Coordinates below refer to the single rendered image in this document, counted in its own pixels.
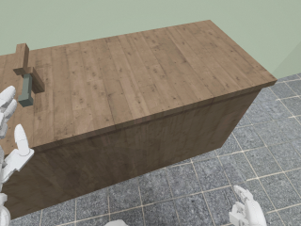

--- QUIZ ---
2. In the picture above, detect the tap lever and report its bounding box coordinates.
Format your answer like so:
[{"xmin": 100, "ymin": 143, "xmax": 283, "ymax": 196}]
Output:
[{"xmin": 18, "ymin": 73, "xmax": 34, "ymax": 107}]

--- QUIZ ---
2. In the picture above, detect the robot left hand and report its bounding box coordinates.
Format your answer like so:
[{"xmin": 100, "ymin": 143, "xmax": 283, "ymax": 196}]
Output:
[{"xmin": 0, "ymin": 86, "xmax": 34, "ymax": 192}]

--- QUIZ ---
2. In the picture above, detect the robot right hand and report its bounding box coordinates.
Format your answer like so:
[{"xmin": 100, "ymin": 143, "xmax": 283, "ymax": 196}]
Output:
[{"xmin": 229, "ymin": 185, "xmax": 267, "ymax": 226}]

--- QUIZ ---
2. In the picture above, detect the left robot forearm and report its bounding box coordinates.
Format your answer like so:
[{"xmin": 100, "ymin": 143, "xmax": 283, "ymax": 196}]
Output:
[{"xmin": 0, "ymin": 193, "xmax": 11, "ymax": 226}]

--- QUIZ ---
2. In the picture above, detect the counter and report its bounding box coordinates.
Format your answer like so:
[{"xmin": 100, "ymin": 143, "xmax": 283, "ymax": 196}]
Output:
[{"xmin": 0, "ymin": 20, "xmax": 277, "ymax": 220}]

